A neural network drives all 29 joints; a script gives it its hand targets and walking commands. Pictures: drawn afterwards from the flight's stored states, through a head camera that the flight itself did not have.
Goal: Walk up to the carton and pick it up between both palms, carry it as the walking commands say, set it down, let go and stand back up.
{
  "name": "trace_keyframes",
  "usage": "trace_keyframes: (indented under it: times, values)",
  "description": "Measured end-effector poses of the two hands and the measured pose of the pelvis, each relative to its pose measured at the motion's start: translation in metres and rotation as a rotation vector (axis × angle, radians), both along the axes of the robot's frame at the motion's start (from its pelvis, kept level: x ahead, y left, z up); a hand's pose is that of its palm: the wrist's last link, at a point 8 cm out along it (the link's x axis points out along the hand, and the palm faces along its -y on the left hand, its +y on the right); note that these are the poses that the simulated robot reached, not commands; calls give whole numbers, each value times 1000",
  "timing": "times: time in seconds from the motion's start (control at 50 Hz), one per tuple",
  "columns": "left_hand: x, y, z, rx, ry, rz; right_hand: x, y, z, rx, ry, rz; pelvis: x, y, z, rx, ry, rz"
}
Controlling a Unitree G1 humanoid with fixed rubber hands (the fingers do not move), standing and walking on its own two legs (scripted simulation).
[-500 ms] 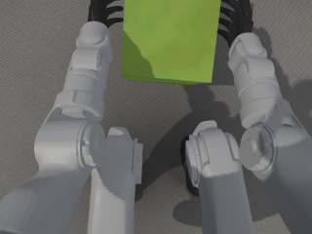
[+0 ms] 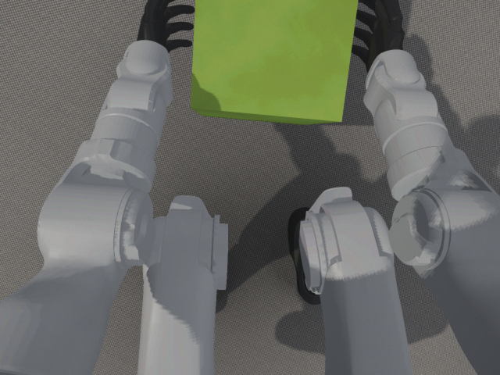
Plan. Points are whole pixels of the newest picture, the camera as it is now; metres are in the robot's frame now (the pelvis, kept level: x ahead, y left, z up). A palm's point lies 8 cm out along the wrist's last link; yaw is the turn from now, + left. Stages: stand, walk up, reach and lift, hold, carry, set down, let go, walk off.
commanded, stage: set down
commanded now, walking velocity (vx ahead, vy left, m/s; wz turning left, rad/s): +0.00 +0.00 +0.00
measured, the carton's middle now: (266, 33) +0.55 -0.02 -0.25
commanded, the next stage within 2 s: let go in 1.76 s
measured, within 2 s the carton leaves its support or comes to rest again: neither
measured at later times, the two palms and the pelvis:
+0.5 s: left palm (144, 28) +0.53 +0.14 -0.18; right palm (414, 59) +0.49 -0.21 -0.17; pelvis -0.02 -0.01 +0.00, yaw +1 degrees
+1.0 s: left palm out of the picture +0.53 +0.16 -0.02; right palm out of the picture +0.49 -0.21 -0.02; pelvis -0.03 -0.01 +0.12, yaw +1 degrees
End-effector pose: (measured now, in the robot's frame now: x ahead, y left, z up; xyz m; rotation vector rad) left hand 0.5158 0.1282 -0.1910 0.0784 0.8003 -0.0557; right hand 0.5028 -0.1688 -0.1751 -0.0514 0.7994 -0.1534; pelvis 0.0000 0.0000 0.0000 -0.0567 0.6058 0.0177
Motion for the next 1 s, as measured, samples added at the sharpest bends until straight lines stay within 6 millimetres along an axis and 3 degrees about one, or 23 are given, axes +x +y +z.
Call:
trace_keyframes:
  times: [0.08, 0.16, 0.26, 0.44, 0.56, 0.7, 0.82, 1.0]
  values:
    - [-23, 10, -25, 27, 54, 32, -13, -12, -14, -23, 47, -23, 2, -3, 4, 5, 6, -1]
    - [-24, 27, -32, 50, 13, 56, -14, -33, -20, -52, 18, -43, -3, -6, 9, 9, -40, 2]
    - [-15, 29, -27, 32, -26, 50, -15, -49, -20, -53, -8, -66, -7, -9, 4, 17, -57, 9]
    - [12, 10, 3, -20, -97, 64, -13, -46, -5, -41, -38, -64, -15, -10, -2, 20, -93, 11]
    - [15, 16, 31, 14, -148, 68, -4, -34, 21, -5, -111, -61, -17, -9, 11, 21, -88, -5]
    - [3, 38, 71, 49, -110, 111, -2, -20, 60, 7, -123, -54, -18, -8, 50, 36, -79, 9]
    - [4, 44, 109, 40, -116, 112, -8, -24, 93, -25, -106, -56, -19, -8, 81, 32, -81, 16]
    - [14, 32, 169, 17, -153, 85, -8, -37, 153, -35, -126, -71, -27, -6, 120, 23, -93, 10]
